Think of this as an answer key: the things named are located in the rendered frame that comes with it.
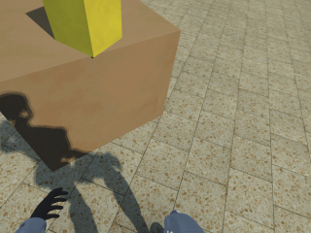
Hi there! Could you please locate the robot right thigh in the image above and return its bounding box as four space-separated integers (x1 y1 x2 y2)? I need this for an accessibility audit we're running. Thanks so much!
164 213 205 233

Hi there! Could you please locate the pedestal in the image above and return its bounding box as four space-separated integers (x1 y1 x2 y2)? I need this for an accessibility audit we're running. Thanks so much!
0 0 181 172

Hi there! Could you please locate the carton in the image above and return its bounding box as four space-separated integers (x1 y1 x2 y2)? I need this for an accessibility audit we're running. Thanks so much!
42 0 122 57

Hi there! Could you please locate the robot left forearm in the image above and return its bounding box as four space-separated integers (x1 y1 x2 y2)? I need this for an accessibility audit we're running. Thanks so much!
15 217 47 233

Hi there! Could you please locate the robot left hand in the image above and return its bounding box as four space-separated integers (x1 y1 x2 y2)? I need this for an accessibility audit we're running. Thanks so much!
30 187 68 220

